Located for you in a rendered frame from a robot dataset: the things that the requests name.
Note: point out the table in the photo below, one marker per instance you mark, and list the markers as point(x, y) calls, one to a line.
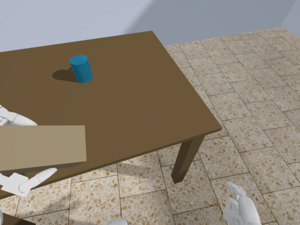
point(138, 101)

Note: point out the sponge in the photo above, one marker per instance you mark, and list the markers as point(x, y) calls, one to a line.
point(25, 149)

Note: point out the robot left hand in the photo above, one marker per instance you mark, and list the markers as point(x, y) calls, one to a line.
point(18, 184)

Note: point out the robot right hand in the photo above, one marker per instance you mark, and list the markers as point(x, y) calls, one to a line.
point(238, 213)

